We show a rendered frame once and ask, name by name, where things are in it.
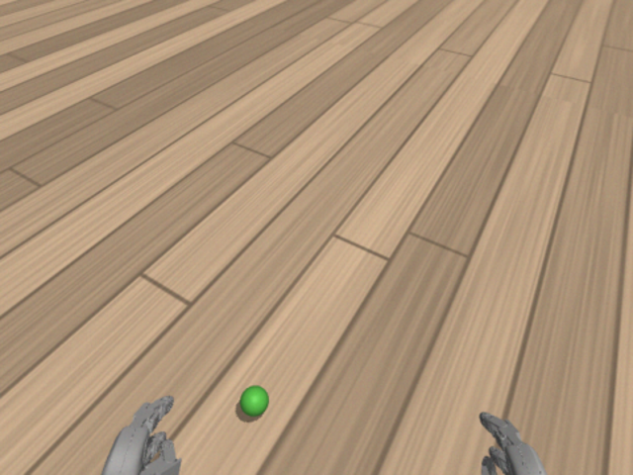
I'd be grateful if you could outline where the right robot hand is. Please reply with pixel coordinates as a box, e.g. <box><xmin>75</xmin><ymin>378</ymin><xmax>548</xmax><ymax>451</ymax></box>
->
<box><xmin>480</xmin><ymin>412</ymin><xmax>547</xmax><ymax>475</ymax></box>

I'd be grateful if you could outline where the left robot hand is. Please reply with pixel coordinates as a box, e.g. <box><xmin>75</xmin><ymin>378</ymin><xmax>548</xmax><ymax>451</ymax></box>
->
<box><xmin>101</xmin><ymin>396</ymin><xmax>181</xmax><ymax>475</ymax></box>

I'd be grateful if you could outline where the ball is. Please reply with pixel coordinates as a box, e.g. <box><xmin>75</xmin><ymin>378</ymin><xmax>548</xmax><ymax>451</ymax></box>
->
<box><xmin>240</xmin><ymin>386</ymin><xmax>269</xmax><ymax>417</ymax></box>

